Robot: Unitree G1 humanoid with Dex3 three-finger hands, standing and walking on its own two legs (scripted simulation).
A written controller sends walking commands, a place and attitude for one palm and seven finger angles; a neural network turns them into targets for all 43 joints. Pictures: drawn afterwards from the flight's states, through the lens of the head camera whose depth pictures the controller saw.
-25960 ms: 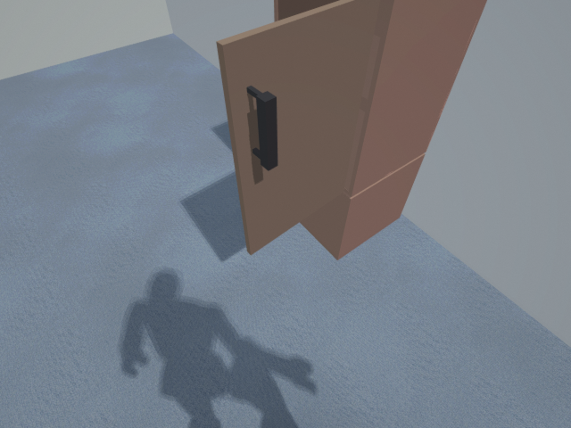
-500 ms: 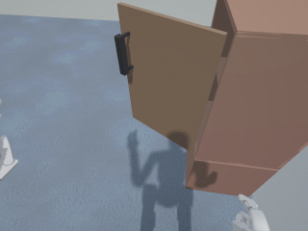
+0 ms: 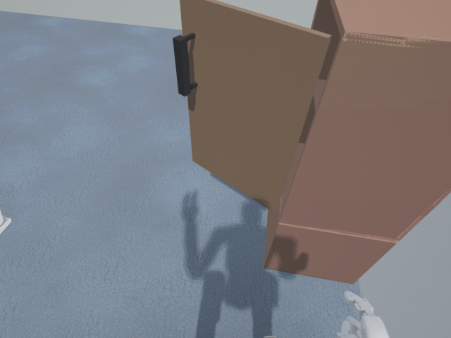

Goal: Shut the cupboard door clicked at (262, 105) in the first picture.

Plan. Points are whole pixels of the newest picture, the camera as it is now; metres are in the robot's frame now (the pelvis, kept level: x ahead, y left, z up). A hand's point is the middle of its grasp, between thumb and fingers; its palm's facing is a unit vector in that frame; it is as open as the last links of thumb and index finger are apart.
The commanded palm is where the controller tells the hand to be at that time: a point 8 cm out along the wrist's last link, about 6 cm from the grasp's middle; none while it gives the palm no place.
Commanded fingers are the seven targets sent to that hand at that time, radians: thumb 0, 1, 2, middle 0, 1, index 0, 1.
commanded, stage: step back with the hand held close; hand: left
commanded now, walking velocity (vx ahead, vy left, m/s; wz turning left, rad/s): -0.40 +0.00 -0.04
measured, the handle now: (187, 65) +0.76 +0.15 +0.11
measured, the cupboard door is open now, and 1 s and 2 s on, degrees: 61 61 61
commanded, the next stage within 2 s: stop stepping back and stand still in 0.76 s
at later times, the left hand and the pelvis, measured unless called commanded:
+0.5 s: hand (33, 258) +0.17 +0.23 +0.19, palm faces +0.40 -0.82 -0.41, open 7.5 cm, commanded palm +0.09 +0.27 +0.20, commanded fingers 0.00 0.90 0.90 -0.20 -0.30 -0.20 -0.30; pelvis -0.07 -0.02 +0.02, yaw -3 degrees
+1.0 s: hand out of the picture -0.02 +0.26 +0.19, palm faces +0.36 -0.82 -0.44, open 7.5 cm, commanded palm -0.06 +0.29 +0.20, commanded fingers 0.00 0.90 0.90 -0.20 -0.30 -0.20 -0.30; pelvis -0.22 +0.00 +0.03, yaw -3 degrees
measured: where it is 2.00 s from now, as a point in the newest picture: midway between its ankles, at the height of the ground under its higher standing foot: outside the picture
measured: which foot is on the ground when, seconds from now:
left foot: down 0.00-0.50, up 0.52-0.68, down 0.70-1.00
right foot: down 0.00-0.22, up 0.24-0.34, down 0.36-0.74, up 0.76-1.00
